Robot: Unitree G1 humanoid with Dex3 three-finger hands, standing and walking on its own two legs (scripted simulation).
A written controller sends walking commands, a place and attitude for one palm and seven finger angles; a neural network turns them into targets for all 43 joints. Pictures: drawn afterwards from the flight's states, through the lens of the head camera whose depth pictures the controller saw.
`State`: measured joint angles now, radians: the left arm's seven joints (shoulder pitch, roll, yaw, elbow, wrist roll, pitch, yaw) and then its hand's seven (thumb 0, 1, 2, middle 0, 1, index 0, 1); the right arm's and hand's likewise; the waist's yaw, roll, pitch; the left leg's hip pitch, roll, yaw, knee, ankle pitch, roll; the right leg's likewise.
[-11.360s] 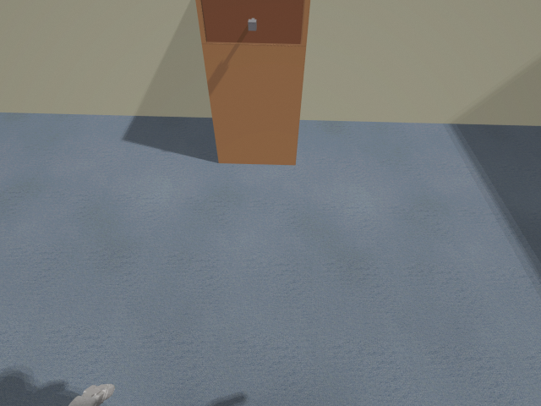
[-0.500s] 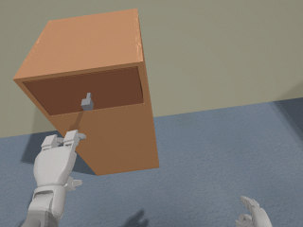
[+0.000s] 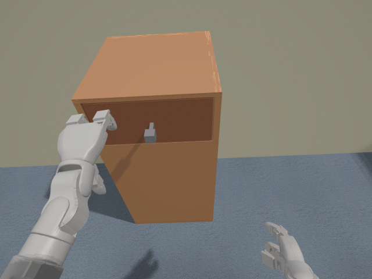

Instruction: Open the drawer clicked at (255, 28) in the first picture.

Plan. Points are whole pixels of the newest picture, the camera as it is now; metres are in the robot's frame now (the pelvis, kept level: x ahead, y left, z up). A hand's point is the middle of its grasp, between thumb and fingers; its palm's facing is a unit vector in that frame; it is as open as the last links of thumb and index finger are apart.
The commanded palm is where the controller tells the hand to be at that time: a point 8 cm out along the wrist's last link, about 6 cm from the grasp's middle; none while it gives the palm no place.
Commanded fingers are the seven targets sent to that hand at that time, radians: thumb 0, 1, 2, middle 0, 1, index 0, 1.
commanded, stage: raise the hand with hooked fingers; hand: left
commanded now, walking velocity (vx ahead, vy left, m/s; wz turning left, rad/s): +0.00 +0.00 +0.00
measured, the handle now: (150, 132) +0.52 +0.20 -0.01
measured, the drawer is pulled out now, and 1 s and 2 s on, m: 0.00 0.00 0.00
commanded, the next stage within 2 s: move the hooked fingers above the handle in 0.38 s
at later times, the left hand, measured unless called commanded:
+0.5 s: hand (87, 158) +0.31 +0.26 +0.12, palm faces +0.14 -0.07 -0.99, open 13.9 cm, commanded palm +0.28 +0.25 +0.16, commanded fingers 0.00 -0.50 0.30 -0.30 -1.20 -0.30 -1.20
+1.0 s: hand (111, 155) +0.34 +0.23 +0.08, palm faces -0.02 -0.04 -1.00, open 13.9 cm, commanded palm +0.33 +0.24 +0.14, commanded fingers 0.00 -0.50 0.30 -0.30 -1.20 -0.30 -1.20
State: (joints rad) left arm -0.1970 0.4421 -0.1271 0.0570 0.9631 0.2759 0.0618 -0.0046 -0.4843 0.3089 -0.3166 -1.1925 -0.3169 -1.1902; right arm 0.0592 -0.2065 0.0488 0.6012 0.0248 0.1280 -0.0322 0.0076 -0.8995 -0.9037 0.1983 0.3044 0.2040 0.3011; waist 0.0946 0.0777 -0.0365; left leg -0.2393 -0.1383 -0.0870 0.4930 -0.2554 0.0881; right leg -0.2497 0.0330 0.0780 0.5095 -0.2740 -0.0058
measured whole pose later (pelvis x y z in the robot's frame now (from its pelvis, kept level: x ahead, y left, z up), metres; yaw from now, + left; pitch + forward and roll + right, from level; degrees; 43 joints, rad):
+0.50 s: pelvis -0.01 +0.01 +0.00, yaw +1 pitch +2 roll -1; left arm -0.15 0.46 -0.07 0.01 0.93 0.18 0.07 -0.01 -0.49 0.30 -0.32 -1.20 -0.32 -1.20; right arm 0.14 -0.25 0.00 0.66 0.02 0.12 0.01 0.01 -0.90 -0.90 0.20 0.30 0.20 0.30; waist 0.10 0.09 -0.02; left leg -0.26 -0.14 -0.10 0.45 -0.22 0.09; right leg -0.26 0.02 0.06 0.46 -0.24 0.00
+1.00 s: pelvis +0.00 -0.04 +0.00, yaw +1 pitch +4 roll +0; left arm -0.31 0.51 -0.05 0.34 0.94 0.07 0.04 -0.01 -0.49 0.30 -0.32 -1.20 -0.32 -1.20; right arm 0.18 -0.28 0.00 0.65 0.03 0.12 -0.07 0.01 -0.90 -0.90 0.20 0.30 0.20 0.30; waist 0.06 0.07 -0.03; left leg -0.32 -0.10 -0.12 0.51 -0.25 0.04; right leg -0.33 0.07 0.04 0.51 -0.26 -0.05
